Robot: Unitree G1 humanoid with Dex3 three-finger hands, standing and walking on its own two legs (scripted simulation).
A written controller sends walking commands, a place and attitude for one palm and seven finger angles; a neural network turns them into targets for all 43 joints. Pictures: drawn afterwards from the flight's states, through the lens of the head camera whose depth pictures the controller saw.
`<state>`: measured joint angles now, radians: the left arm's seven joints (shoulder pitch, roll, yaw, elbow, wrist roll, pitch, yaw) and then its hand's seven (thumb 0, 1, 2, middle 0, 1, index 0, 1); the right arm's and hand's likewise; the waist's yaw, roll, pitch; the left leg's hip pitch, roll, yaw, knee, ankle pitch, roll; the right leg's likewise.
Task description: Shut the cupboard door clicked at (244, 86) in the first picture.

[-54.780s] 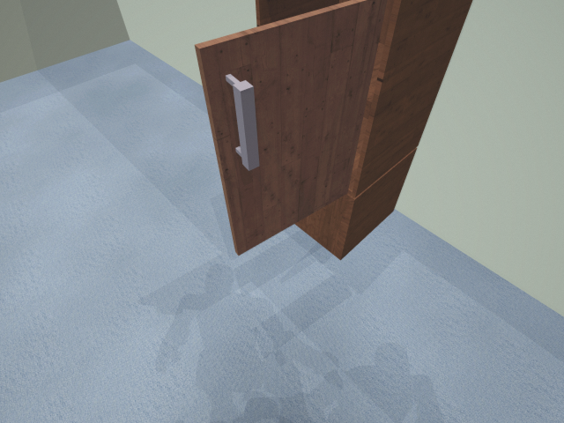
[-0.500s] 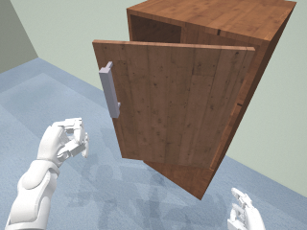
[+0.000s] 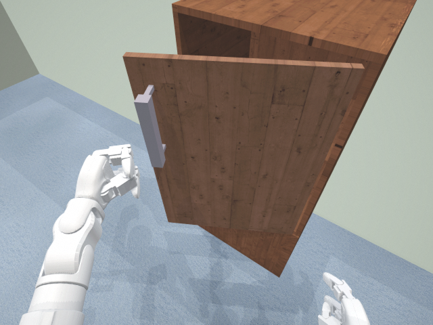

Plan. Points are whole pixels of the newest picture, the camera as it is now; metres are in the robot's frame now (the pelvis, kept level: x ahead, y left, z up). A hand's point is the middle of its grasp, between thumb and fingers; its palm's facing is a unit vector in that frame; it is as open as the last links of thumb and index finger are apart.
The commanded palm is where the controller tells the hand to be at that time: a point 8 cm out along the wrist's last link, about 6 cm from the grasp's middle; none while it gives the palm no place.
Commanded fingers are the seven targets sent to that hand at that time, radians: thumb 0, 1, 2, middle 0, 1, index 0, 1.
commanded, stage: bring the fist close to the handle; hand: left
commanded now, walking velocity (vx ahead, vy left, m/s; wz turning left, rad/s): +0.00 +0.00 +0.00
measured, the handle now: (154, 128) +0.47 +0.17 +0.12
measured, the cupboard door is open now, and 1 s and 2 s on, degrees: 28 28 11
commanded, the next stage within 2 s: push the door shut along its arc in 0.58 s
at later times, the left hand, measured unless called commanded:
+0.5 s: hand (149, 164) +0.36 +0.15 +0.12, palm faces -0.03 -1.00 -0.01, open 3.1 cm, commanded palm +0.34 +0.20 +0.12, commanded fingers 0.00 0.90 0.90 -1.30 -1.50 -1.30 -1.50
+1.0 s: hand (160, 150) +0.39 +0.14 +0.13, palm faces -0.10 -1.00 -0.02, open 3.1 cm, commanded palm +0.38 +0.19 +0.12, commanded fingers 0.00 0.90 0.90 -1.30 -1.50 -1.30 -1.50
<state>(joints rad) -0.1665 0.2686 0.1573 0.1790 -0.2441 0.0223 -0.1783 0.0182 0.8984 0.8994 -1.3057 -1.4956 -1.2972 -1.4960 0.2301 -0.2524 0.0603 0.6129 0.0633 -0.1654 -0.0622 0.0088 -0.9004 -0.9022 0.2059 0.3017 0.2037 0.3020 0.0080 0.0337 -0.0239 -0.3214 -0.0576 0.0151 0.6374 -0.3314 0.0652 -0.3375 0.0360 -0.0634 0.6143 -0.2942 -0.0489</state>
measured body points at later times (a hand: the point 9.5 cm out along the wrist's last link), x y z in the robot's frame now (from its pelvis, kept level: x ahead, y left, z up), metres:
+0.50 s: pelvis +0.01 +0.01 +0.00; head +0.01 +0.00 +0.45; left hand +0.36 +0.21 +0.13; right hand +0.15 -0.23 -0.09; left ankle +0.00 +0.08 -0.72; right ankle +0.02 -0.09 -0.72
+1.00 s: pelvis +0.00 +0.00 +0.00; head +0.01 -0.01 +0.45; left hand +0.39 +0.19 +0.13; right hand +0.14 -0.24 -0.09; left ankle +0.00 +0.08 -0.72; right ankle +0.02 -0.09 -0.72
